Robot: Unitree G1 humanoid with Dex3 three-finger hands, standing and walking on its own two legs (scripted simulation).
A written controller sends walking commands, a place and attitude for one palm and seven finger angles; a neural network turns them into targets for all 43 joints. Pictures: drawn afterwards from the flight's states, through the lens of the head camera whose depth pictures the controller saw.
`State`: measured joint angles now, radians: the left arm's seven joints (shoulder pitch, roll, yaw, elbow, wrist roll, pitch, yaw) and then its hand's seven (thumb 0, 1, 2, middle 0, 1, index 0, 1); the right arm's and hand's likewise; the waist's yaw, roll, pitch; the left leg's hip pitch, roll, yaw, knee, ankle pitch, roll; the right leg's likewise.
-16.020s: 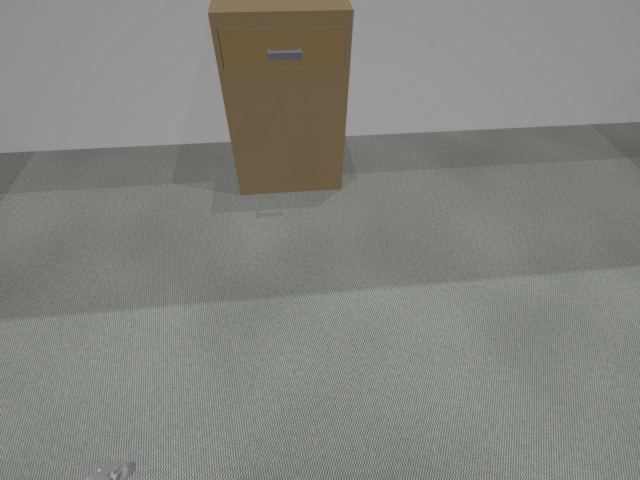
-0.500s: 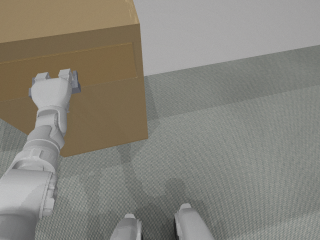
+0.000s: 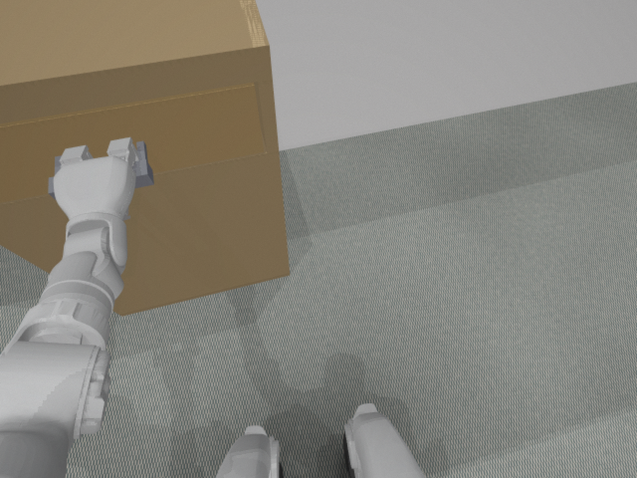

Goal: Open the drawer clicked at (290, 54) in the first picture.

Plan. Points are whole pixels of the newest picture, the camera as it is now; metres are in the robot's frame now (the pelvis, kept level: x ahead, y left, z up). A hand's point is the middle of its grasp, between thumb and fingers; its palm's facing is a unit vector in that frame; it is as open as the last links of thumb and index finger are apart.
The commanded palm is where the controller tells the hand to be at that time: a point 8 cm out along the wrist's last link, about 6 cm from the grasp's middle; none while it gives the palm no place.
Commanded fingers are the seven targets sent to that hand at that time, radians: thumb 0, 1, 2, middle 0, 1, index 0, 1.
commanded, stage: pull the drawer open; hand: left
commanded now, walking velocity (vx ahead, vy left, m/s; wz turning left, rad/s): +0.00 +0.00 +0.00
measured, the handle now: (102, 168) +0.53 +0.27 -0.01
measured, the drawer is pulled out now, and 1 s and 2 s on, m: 0.00 0.03 0.13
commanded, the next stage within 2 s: none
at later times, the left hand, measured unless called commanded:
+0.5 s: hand (117, 224) +0.45 +0.24 -0.03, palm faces -0.02 -0.02 -1.00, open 6.0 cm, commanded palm +0.43 +0.24 +0.03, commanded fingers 0.00 0.90 0.90 -0.40 -1.35 -0.40 -1.35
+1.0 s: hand (117, 224) +0.45 +0.24 -0.03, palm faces -0.04 +0.00 -1.00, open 6.0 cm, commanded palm +0.42 +0.24 +0.03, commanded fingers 0.00 0.90 0.90 -0.40 -1.35 -0.40 -1.35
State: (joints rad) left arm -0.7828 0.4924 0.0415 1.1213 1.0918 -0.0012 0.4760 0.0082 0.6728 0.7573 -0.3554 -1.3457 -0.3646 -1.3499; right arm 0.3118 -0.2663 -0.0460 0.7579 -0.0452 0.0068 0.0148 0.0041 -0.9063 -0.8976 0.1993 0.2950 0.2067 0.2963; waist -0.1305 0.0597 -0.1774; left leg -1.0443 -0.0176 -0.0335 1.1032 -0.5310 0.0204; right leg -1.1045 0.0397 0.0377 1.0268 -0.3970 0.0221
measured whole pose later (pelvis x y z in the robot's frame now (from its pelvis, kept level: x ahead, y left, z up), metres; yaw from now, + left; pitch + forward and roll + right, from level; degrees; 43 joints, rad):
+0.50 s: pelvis +0.03 +0.00 +0.01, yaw +1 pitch +25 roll -2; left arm -0.62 0.37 -0.01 0.99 1.12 0.01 0.54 0.00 0.66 0.80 -0.36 -1.35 -0.37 -1.35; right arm 0.23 -0.24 -0.07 0.75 -0.05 0.03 0.01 0.00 -0.91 -0.90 0.20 0.30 0.21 0.30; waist -0.06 0.06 -0.19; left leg -0.94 -0.02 -0.05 1.05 -0.55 0.02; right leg -0.99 0.03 0.02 0.98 -0.43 0.02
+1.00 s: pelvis +0.00 -0.01 +0.00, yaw +1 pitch +26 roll -1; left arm -0.72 0.46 0.04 1.11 1.11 -0.01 0.52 -0.01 0.66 0.78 -0.37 -1.35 -0.36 -1.35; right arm 0.31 -0.27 -0.06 0.79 -0.05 0.01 0.00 0.01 -0.91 -0.90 0.20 0.29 0.21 0.30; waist -0.11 0.06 -0.18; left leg -1.02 -0.02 -0.03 1.09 -0.52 0.01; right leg -1.09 0.04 0.03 1.03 -0.40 0.01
